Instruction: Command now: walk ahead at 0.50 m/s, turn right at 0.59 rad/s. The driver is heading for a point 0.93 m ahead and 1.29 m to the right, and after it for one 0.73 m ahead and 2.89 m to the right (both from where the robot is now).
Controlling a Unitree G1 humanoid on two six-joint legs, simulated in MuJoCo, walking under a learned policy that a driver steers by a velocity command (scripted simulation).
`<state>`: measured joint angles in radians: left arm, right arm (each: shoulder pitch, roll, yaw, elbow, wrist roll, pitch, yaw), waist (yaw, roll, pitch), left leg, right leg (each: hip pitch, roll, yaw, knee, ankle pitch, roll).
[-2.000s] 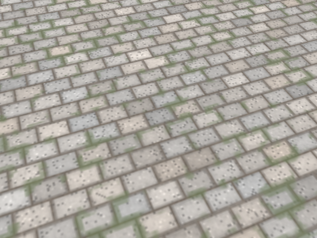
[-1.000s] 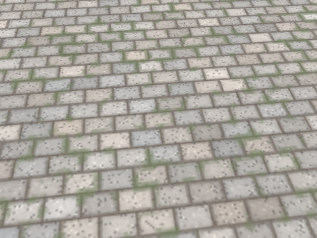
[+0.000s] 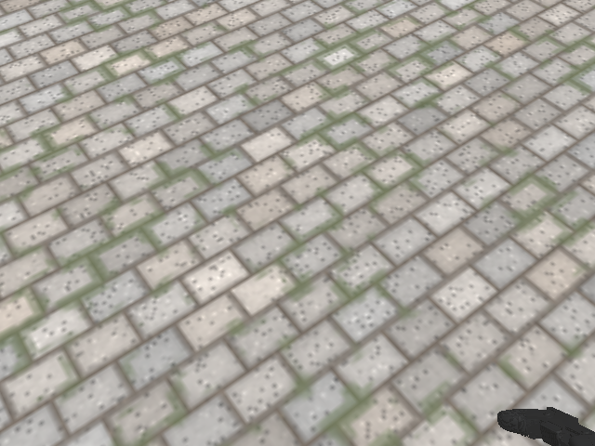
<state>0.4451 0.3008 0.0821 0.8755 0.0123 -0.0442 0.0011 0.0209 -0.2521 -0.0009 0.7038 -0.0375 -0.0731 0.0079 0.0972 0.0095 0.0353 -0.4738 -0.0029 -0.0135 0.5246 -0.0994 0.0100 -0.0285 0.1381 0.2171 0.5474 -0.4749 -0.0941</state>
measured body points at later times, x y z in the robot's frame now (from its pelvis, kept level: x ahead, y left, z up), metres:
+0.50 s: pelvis +0.25 -0.03 +0.00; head +0.29 -0.05 +0.45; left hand +0.54 +0.12 -0.08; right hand +0.15 -0.28 -0.13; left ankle +0.12 +0.12 -0.72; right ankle +0.34 -0.13 -0.71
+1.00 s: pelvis +0.50 -0.13 +0.01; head +0.53 -0.16 +0.46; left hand +0.64 +0.12 -0.11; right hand +0.57 -0.45 -0.07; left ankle +0.70 -0.11 -0.70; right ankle +0.35 -0.13 -0.72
